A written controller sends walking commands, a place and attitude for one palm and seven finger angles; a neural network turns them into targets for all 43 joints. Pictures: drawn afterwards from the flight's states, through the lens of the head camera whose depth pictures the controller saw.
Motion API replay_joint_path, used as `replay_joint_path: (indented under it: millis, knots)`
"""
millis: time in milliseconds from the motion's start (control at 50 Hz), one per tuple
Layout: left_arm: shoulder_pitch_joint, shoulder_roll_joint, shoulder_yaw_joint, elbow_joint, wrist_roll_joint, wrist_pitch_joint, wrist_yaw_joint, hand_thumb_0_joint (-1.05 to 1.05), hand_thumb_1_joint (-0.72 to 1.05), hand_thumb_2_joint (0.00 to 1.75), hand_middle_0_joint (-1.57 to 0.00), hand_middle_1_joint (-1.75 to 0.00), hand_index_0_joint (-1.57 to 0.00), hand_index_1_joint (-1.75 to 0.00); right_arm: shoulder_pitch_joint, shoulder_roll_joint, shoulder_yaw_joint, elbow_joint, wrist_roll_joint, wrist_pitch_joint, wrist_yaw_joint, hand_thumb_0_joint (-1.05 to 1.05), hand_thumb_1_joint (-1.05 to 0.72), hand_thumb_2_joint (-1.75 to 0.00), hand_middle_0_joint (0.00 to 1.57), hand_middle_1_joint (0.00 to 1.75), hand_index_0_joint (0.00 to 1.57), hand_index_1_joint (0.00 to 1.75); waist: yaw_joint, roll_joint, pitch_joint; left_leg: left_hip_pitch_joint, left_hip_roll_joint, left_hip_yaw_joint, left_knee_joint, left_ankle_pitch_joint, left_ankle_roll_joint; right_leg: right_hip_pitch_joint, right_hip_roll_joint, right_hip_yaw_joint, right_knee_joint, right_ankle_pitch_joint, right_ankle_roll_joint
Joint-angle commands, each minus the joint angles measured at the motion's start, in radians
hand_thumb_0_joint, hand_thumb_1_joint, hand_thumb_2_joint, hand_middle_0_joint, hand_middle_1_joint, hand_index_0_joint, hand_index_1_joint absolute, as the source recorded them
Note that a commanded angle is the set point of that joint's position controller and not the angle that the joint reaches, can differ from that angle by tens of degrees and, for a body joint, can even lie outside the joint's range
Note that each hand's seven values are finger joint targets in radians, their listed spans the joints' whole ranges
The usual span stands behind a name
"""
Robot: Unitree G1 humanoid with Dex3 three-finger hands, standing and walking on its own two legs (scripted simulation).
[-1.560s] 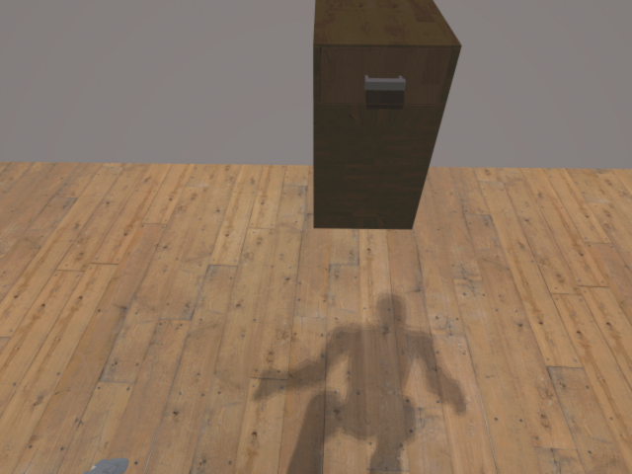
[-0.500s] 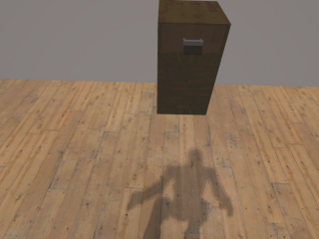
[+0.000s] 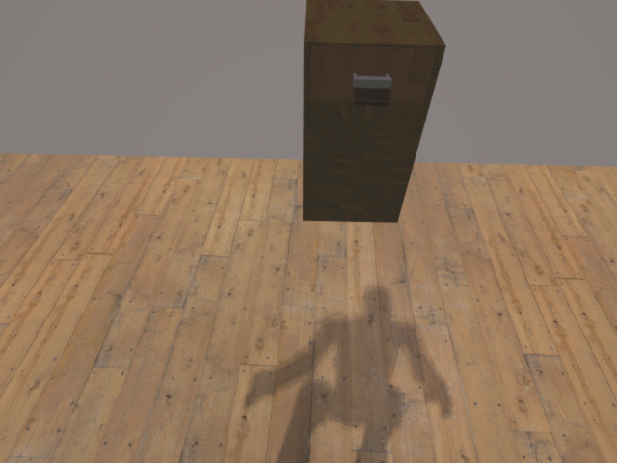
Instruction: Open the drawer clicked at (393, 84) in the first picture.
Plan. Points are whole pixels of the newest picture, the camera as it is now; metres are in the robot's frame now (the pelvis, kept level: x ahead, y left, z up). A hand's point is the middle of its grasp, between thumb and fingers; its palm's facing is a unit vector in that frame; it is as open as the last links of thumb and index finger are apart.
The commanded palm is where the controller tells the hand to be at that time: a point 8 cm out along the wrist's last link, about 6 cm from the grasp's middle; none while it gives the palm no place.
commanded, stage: walk to a spot facing it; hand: left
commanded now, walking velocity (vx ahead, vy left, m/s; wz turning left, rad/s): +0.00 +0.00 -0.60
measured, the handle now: (371, 79) +1.25 -0.13 -0.08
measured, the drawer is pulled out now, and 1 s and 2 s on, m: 0.00 0.00 0.00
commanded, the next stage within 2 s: none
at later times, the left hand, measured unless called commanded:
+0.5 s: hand out of the picture +0.04 +0.16 -0.17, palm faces -0.16 -0.96 -0.23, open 7.4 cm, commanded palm none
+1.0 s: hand (211, 389) +0.27 +0.19 -0.18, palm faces -0.45 -0.87 -0.20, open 7.4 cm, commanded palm none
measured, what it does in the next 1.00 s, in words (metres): walks ahead, turning right: left foot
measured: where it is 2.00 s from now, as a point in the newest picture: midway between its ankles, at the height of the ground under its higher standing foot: (384, 419)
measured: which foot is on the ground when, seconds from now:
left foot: down 0.00-0.36, up 0.38-0.82, down 0.84-1.00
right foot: down 0.00-0.82, up 0.84-1.00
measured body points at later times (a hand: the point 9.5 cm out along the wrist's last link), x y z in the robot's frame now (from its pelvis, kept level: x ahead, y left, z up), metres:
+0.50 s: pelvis -0.01 -0.03 -0.01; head +0.01 -0.05 +0.44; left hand +0.05 +0.21 -0.15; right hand +0.01 -0.29 -0.17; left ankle +0.02 +0.12 -0.68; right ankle -0.01 -0.11 -0.75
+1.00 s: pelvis +0.13 +0.01 +0.00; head +0.15 +0.04 +0.45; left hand +0.29 +0.23 -0.16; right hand +0.06 -0.22 -0.13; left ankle +0.16 +0.11 -0.75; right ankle +0.06 -0.11 -0.65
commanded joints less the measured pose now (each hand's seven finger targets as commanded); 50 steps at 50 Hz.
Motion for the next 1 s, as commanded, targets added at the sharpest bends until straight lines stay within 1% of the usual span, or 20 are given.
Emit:
replay_joint_path:
  millis: [0, 60, 180, 260, 300, 320, 340, 360, 420, 480, 660, 720, 760, 780, 800, 820, 840, 880, 920, 980]
  knots:
    - [-0.046, 0.204, 0.046, -0.074, -0.002, -0.015, 0.011, 0.0, 0.9, 0.9, -0.2, -0.3, -0.2, -0.3, -0.039, -0.198, -0.042, -0.067, 0.0, -0.019, -0.021, 0.0, -0.9, -0.9, 0.2, 0.3, 0.2, 0.3, -0.006, 0.001, -0.046, 0.026, 0.118, -0.074, -0.035, 0.118, 0.035, -0.043, -0.113, 0.119, -0.052, 0.135, -0.034]
    - [0.016, 0.098, 0.033, -0.081, -0.002, 0.019, 0.016, 0.0, 0.9, 0.9, -0.2, -0.3, -0.2, -0.3, 0.031, -0.081, -0.031, -0.075, -0.002, 0.004, -0.027, 0.0, -0.9, -0.9, 0.2, 0.3, 0.2, 0.3, -0.014, -0.014, -0.048, 0.02, 0.123, -0.019, 0.03, 0.101, 0.015, -0.1, -0.104, 0.144, 0.009, 0.184, -0.022]
    - [0.046, 0.081, 0.059, -0.168, 0.005, 0.045, 0.003, 0.0, 0.9, 0.9, -0.2, -0.3, -0.2, -0.3, 0.044, -0.112, -0.072, -0.158, -0.004, 0.021, -0.037, 0.0, -0.9, -0.9, 0.2, 0.3, 0.2, 0.3, -0.013, 0.072, -0.036, -0.013, 0.214, -0.047, 0.041, 0.038, 0.061, -0.237, -0.024, 0.117, 0.215, 0.128, -0.012]
    - [0.096, 0.028, 0.075, -0.203, 0.004, 0.055, -0.006, 0.0, 0.9, 0.9, -0.2, -0.3, -0.2, -0.3, 0.004, -0.113, -0.092, -0.205, -0.008, 0.013, -0.037, 0.0, -0.9, -0.9, 0.2, 0.3, 0.2, 0.3, 0.015, 0.189, -0.042, -0.08, 0.377, -0.077, 0.027, 0.246, 0.177, -0.242, -0.027, 0.018, 0.503, -0.297, 0.011]
    - [0.205, 0.007, 0.083, -0.182, 0.008, 0.043, -0.018, 0.0, 0.9, 0.9, -0.2, -0.3, -0.2, -0.3, -0.025, -0.107, -0.093, -0.215, -0.014, 0.017, -0.031, 0.0, -0.9, -0.9, 0.2, 0.3, 0.2, 0.3, 0.067, 0.127, -0.082, -0.15, 0.318, 0.022, 0.166, 0.043, 0.111, -0.076, -0.026, -0.019, 0.314, -0.2, 0.005]
    - [0.273, 0.047, 0.095, -0.164, 0.017, 0.033, -0.018, 0.0, 0.9, 0.9, -0.2, -0.3, -0.2, -0.3, -0.029, -0.078, -0.089, -0.227, -0.008, 0.027, -0.024, 0.0, -0.9, -0.9, 0.2, 0.3, 0.2, 0.3, 0.102, -0.055, -0.073, -0.291, 0.221, 0.103, 0.373, -0.203, 0.043, 0.029, -0.06, 0.073, 0.121, -0.161, -0.012]
    - [0.294, 0.161, 0.116, -0.171, 0.029, 0.014, -0.003, 0.0, 0.9, 0.9, -0.2, -0.3, -0.2, -0.3, -0.017, 0.022, -0.069, -0.267, -0.003, 0.032, -0.014, 0.0, -0.9, -0.9, 0.2, 0.3, 0.2, 0.3, 0.095, -0.43, -0.008, -0.593, 0.031, 0.178, 0.723, -0.479, -0.046, 0.069, -0.326, 0.586, -0.131, -0.256, -0.121]
    - [0.318, 0.148, 0.115, -0.188, 0.006, 0.012, 0.013, 0.0, 0.9, 0.9, -0.2, -0.3, -0.2, -0.3, -0.08, -0.032, -0.072, -0.294, -0.009, 0.031, -0.015, 0.0, -0.9, -0.9, 0.2, 0.3, 0.2, 0.3, 0.119, -0.296, 0.02, -0.575, 0.055, -0.003, 0.79, -0.401, -0.026, -0.056, -0.346, 0.694, -0.252, -0.396, -0.161]
    - [0.165, 0.074, 0.1, -0.218, 0.006, -0.009, 0.01, 0.0, 0.9, 0.9, -0.2, -0.3, -0.2, -0.3, -0.01, -0.024, -0.086, -0.247, -0.016, 0.015, 0.001, 0.0, -0.9, -0.9, 0.2, 0.3, 0.2, 0.3, 0.013, -0.088, 0.036, -0.516, 0.099, -0.019, 0.791, -0.158, -0.032, -0.106, -0.244, 0.515, -0.207, -0.397, -0.172]
    - [0.215, 0.047, 0.1, -0.196, 0.004, -0.031, 0.004, 0.0, 0.9, 0.9, -0.2, -0.3, -0.2, -0.3, 0.019, 0.012, -0.086, -0.233, -0.019, 0.009, 0.004, 0.0, -0.9, -0.9, 0.2, 0.3, 0.2, 0.3, 0.014, -0.086, -0.014, -0.493, 0.088, 0.005, 0.735, -0.084, -0.046, -0.048, -0.187, 0.407, -0.173, -0.234, -0.168]
    - [0.293, 0.041, 0.11, -0.165, 0.015, -0.036, 0.0, 0.0, 0.9, 0.9, -0.2, -0.3, -0.2, -0.3, -0.059, 0.055, -0.079, -0.297, -0.01, -0.02, 0.006, 0.0, -0.9, -0.9, 0.2, 0.3, 0.2, 0.3, 0.054, -0.141, -0.002, -0.452, 0.051, 0.034, 0.46, -0.117, -0.051, -0.009, -0.165, 0.438, -0.15, -0.175, -0.195]
    - [0.256, 0.055, 0.119, -0.176, 0.017, -0.03, 0.002, 0.0, 0.9, 0.9, -0.2, -0.3, -0.2, -0.3, -0.033, 0.058, -0.078, -0.302, -0.001, -0.035, 0.001, 0.0, -0.9, -0.9, 0.2, 0.3, 0.2, 0.3, 0.044, -0.162, -0.012, -0.309, 0.023, 0.041, 0.307, -0.156, -0.037, -0.058, -0.16, 0.448, -0.096, -0.108, -0.19]
    - [0.192, 0.052, 0.124, -0.195, 0.011, -0.022, 0.0, 0.0, 0.9, 0.9, -0.2, -0.3, -0.2, -0.3, 0.076, 0.04, -0.08, -0.27, 0.002, -0.047, -0.01, 0.0, -0.9, -0.9, 0.2, 0.3, 0.2, 0.3, -0.014, -0.138, -0.025, -0.047, 0.005, 0.053, 0.136, -0.075, -0.034, -0.222, -0.1, 0.399, -0.006, -0.134, -0.148]
    - [0.174, 0.017, 0.119, -0.209, 0.008, -0.02, -0.004, 0.0, 0.9, 0.9, -0.2, -0.3, -0.2, -0.3, 0.177, -0.001, -0.087, -0.238, 0.003, -0.055, -0.025, 0.0, -0.9, -0.9, 0.2, 0.3, 0.2, 0.3, -0.054, -0.047, -0.054, 0.164, 0.063, 0.007, 0.041, -0.11, -0.022, -0.358, -0.036, 0.348, 0.115, -0.156, -0.113]
    - [0.188, -0.051, 0.109, -0.225, -0.002, -0.017, -0.016, 0.0, 0.9, 0.9, -0.2, -0.3, -0.2, -0.3, 0.291, -0.113, -0.112, -0.208, -0.013, -0.059, -0.035, 0.0, -0.9, -0.9, 0.2, 0.3, 0.2, 0.3, -0.097, 0.249, -0.117, 0.357, 0.329, -0.315, -0.071, -0.361, 0.045, -0.57, 0.09, 0.203, 0.404, -0.299, -0.062]
    - [0.155, -0.055, 0.106, -0.255, 0.004, -0.028, -0.023, 0.0, 0.9, 0.9, -0.2, -0.3, -0.2, -0.3, 0.355, -0.161, -0.116, -0.214, -0.009, -0.05, -0.034, 0.0, -0.9, -0.9, 0.2, 0.3, 0.2, 0.3, -0.105, 0.284, -0.09, 0.294, 0.506, -0.498, -0.164, -0.476, 0.127, -0.645, 0.064, 0.062, 0.622, -0.378, -0.018]
    - [0.106, -0.028, 0.115, -0.256, 0.013, -0.027, -0.027, 0.0, 0.9, 0.9, -0.2, -0.3, -0.2, -0.3, 0.304, -0.116, -0.107, -0.221, -0.017, -0.048, -0.029, 0.0, -0.9, -0.9, 0.2, 0.3, 0.2, 0.3, -0.096, 0.197, -0.023, 0.149, 0.509, -0.506, -0.211, -0.547, 0.157, -0.647, 0.006, 0.061, 0.745, -0.34, -0.014]
    - [0.094, -0.031, 0.123, -0.225, 0.023, -0.013, -0.046, 0.0, 0.9, 0.9, -0.2, -0.3, -0.2, -0.3, 0.213, -0.015, -0.077, -0.227, -0.015, -0.057, -0.029, 0.0, -0.9, -0.9, 0.2, 0.3, 0.2, 0.3, -0.031, 0.126, 0.092, -0.008, 0.399, -0.293, -0.226, -0.414, 0.104, -0.628, -0.058, 0.044, 0.834, -0.164, -0.003]
    - [0.134, -0.062, 0.116, -0.2, 0.025, 0.003, -0.057, 0.0, 0.9, 0.9, -0.2, -0.3, -0.2, -0.3, 0.194, 0.031, -0.064, -0.214, -0.009, -0.074, -0.033, 0.0, -0.9, -0.9, 0.2, 0.3, 0.2, 0.3, 0.007, 0.142, 0.08, -0.03, 0.323, -0.093, -0.198, -0.168, 0.058, -0.577, -0.076, 0.026, 0.85, -0.042, 0.012]
    - [0.114, -0.085, 0.109, -0.203, 0.026, 0.02, -0.056, 0.0, 0.9, 0.9, -0.2, -0.3, -0.2, -0.3, 0.269, 0.056, -0.055, -0.176, -0.005, -0.087, -0.041, 0.0, -0.9, -0.9, 0.2, 0.3, 0.2, 0.3, 0.004, 0.137, 0.059, 0.038, 0.299, 0.044, -0.154, 0.13, 0.052, -0.616, -0.078, 0.008, 0.868, 0.027, 0.027]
